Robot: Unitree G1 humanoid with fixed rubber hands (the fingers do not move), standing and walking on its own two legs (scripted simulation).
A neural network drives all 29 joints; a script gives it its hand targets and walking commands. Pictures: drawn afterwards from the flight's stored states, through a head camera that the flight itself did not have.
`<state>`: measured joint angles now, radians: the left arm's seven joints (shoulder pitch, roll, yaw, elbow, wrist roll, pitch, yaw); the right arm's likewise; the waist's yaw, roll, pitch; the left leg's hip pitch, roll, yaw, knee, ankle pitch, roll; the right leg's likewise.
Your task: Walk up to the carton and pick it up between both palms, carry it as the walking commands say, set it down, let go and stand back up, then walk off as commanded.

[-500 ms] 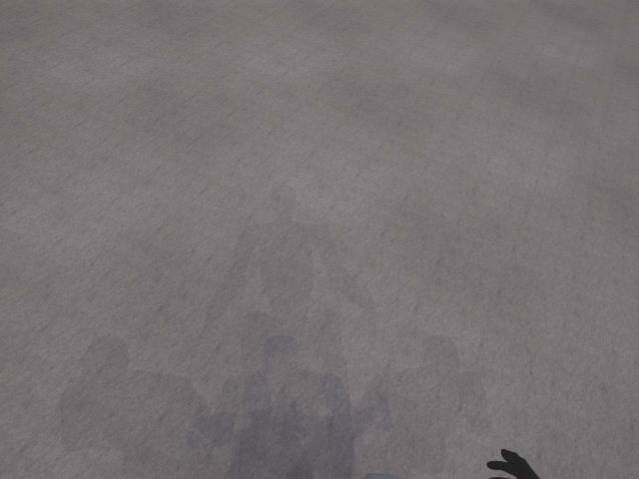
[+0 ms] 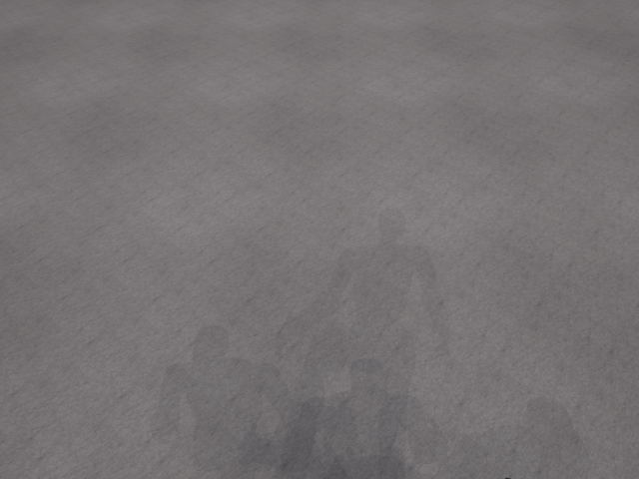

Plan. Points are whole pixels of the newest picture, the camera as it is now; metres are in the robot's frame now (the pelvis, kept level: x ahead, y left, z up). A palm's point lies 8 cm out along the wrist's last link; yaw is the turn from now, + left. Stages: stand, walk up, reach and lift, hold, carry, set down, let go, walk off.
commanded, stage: walk up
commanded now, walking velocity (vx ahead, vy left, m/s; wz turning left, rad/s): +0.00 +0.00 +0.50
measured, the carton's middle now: out of the picture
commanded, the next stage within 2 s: none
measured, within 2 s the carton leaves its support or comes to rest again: neither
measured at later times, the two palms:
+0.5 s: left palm out of the picture +0.05 +0.33 -0.12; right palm out of the picture +0.13 -0.20 -0.11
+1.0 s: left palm out of the picture -0.12 +0.30 -0.12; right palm (404, 426) +0.23 -0.12 -0.12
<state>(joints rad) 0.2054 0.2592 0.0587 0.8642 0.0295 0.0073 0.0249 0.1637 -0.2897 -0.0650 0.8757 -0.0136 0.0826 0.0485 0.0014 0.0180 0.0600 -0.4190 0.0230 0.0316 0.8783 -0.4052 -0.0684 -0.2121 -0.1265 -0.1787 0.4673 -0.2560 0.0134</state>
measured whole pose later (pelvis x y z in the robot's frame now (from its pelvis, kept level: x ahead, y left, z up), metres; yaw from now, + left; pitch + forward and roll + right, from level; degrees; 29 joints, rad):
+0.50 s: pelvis -0.01 +0.05 +0.00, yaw +13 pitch +1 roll -1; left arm 0.13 0.26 0.05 0.84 0.01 0.05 0.02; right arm 0.20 -0.25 -0.07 0.86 -0.01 0.03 0.00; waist -0.01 -0.01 0.08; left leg -0.25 -0.05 -0.05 0.44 -0.20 0.05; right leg -0.40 -0.05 -0.03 0.82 -0.41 0.06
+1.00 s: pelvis -0.02 +0.03 +0.00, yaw +30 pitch +1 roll +1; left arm 0.25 0.28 0.08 0.87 0.04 -0.01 0.02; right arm 0.08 -0.25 -0.06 0.85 -0.02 0.07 0.09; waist 0.03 -0.01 0.08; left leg -0.38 0.06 0.04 0.76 -0.41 -0.02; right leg -0.21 -0.15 -0.29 0.48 -0.28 0.02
